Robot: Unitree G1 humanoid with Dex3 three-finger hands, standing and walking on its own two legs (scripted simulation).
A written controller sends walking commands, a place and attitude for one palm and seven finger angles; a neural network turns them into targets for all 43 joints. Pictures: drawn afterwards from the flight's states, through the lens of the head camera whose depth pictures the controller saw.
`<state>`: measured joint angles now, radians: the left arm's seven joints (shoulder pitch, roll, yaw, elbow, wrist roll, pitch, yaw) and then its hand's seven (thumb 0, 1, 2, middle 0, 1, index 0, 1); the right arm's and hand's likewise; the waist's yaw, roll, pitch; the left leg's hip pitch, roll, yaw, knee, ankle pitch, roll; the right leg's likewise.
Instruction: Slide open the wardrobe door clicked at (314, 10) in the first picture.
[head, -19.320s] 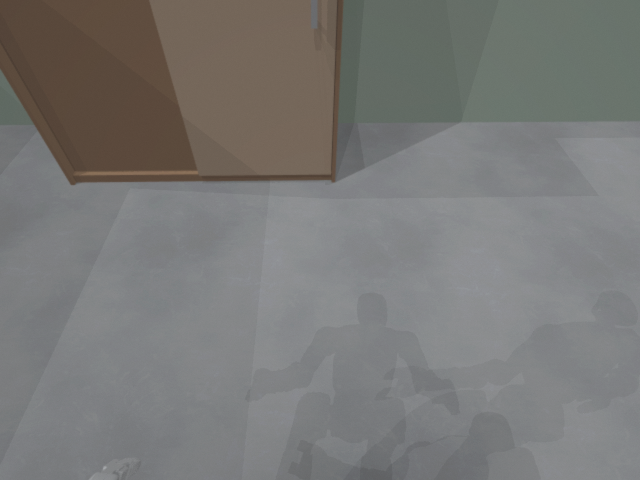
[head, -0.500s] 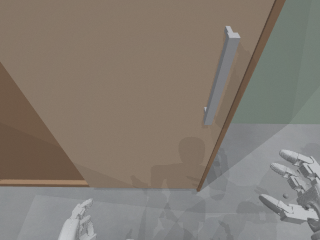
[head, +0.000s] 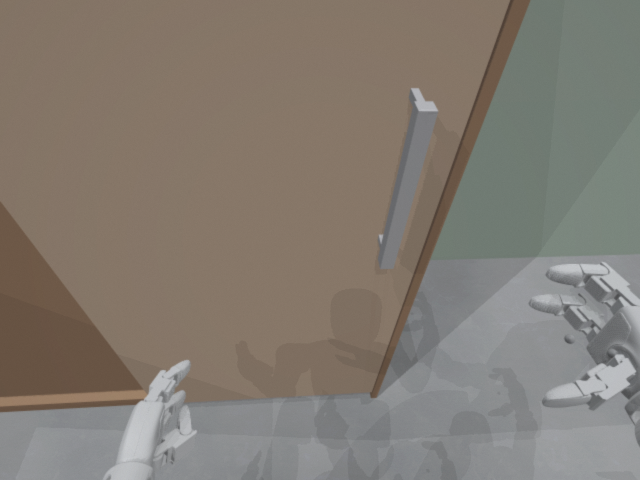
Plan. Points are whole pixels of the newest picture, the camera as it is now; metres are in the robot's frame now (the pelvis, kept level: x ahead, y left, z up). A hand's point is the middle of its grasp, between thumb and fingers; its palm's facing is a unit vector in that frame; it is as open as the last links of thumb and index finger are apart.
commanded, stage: raise the hand with hooked fingers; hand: right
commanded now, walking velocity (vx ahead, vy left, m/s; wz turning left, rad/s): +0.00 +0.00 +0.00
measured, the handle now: (398, 190) +0.47 -0.10 +0.13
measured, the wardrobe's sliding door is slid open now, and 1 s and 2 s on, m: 0.00 0.00 0.00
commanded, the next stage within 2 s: move the hooked fingers beside the handle in 0.72 s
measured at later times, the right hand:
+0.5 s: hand (570, 295) +0.29 -0.25 +0.15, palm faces -0.01 +1.00 -0.05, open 13.9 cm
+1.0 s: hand (564, 296) +0.29 -0.25 +0.14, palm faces +0.00 +1.00 -0.05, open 14.0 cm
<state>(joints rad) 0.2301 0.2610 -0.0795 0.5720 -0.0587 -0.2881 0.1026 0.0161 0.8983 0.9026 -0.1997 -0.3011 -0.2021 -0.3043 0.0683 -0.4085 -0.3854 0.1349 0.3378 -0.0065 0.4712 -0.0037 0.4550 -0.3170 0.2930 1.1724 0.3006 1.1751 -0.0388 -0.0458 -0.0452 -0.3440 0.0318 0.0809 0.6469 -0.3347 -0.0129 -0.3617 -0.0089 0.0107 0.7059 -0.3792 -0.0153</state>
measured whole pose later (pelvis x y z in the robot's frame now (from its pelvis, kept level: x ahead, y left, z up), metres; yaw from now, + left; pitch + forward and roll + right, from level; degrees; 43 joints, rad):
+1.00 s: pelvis +0.00 +0.01 +0.01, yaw +0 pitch +0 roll +1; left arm 0.24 0.28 -0.07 0.62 -0.07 -0.25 0.13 0.02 0.90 0.90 -0.20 -0.30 -0.20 -0.30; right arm -0.12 -0.43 -0.41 0.29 0.32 0.01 0.49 -0.01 0.50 -0.30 0.30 1.20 0.30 1.21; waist -0.04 -0.05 -0.02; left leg -0.27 0.02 0.08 0.57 -0.30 0.00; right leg -0.28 -0.01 0.01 0.60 -0.32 0.00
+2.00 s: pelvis +0.01 +0.02 +0.01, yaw +1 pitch +3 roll +0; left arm 0.30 0.28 -0.04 0.64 -0.07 -0.15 0.11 0.02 0.90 0.90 -0.20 -0.30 -0.20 -0.30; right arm -0.38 -0.37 -0.33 0.52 0.25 -0.04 0.36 -0.01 0.50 -0.30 0.30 1.20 0.30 1.20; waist 0.02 -0.03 -0.05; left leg -0.33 0.02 0.06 0.58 -0.31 0.01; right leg -0.31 -0.02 -0.01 0.59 -0.33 0.01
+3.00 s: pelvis +0.00 +0.01 +0.01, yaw +2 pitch +4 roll +0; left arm 0.29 0.26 -0.05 0.64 -0.06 -0.09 0.08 0.01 0.90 0.90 -0.20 -0.30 -0.20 -0.30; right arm -0.57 -0.34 -0.25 0.72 0.20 -0.11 0.26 -0.01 0.50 -0.30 0.30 1.20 0.31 1.21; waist 0.04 -0.02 -0.04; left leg -0.38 0.02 0.05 0.60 -0.29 0.01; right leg -0.37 -0.02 -0.01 0.61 -0.32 0.00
